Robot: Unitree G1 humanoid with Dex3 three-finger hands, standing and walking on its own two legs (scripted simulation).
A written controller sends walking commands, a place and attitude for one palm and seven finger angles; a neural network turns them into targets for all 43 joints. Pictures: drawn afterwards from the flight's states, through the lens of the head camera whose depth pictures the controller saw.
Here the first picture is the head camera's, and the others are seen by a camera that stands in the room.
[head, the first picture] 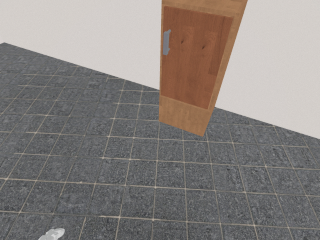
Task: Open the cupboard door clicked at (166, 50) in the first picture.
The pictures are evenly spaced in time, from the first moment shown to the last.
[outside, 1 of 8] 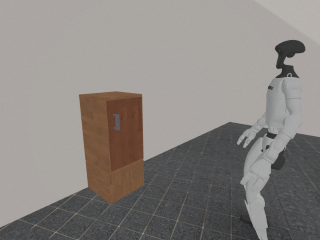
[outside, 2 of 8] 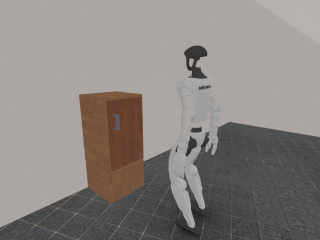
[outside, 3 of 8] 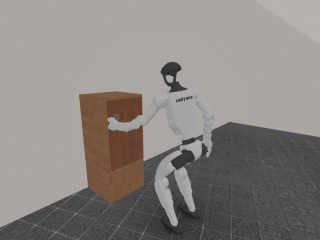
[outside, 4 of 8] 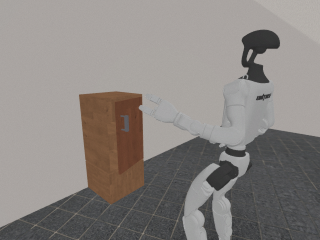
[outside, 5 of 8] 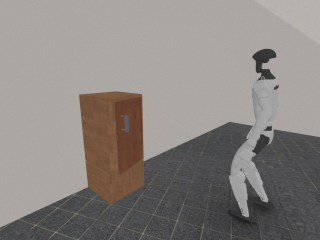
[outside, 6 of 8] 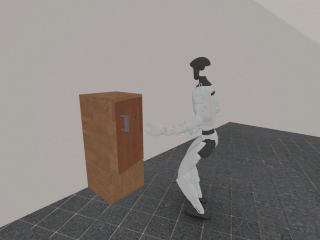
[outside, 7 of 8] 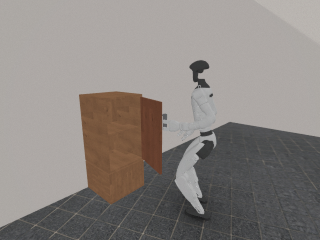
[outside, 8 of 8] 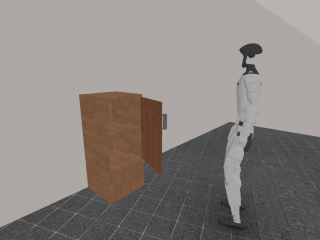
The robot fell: no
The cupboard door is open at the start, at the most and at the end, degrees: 0 72 72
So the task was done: yes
